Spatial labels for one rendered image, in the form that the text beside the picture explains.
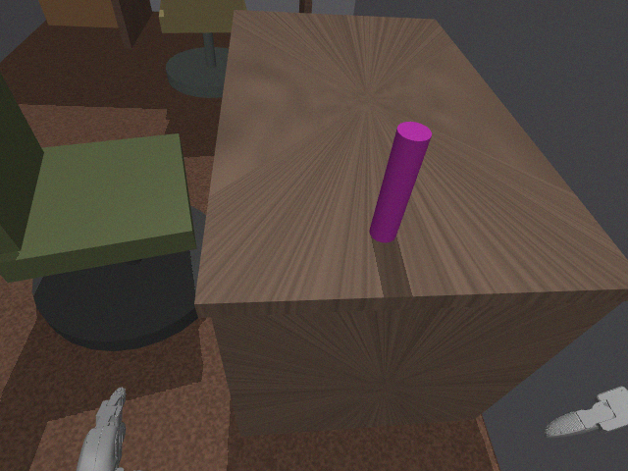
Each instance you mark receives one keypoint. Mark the office chair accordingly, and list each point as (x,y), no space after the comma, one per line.
(199,72)
(105,230)

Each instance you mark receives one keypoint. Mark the right robot hand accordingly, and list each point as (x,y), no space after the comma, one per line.
(609,413)

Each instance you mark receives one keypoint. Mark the left robot hand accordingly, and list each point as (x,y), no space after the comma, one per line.
(102,446)

